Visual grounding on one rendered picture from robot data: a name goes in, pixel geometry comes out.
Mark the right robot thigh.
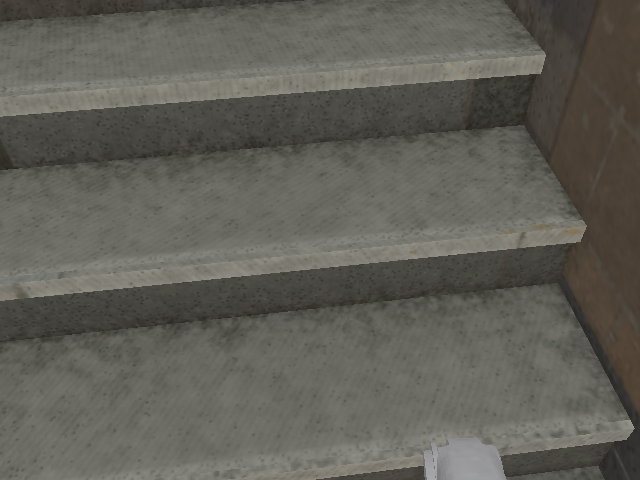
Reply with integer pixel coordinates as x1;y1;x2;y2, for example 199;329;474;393
423;437;507;480

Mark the robot right shin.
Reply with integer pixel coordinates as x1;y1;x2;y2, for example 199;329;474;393
487;445;504;471

